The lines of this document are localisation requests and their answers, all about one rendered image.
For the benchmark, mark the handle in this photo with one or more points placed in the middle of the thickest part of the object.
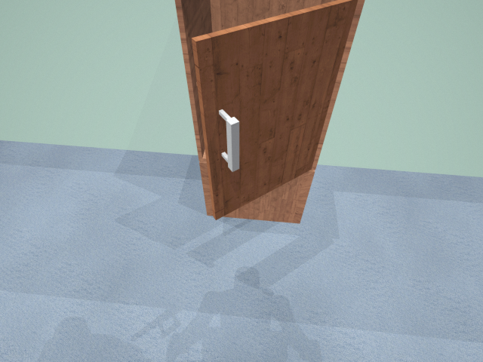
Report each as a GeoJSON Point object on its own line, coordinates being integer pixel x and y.
{"type": "Point", "coordinates": [232, 135]}

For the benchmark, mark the cupboard door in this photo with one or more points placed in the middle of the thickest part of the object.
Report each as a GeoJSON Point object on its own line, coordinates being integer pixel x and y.
{"type": "Point", "coordinates": [276, 77]}

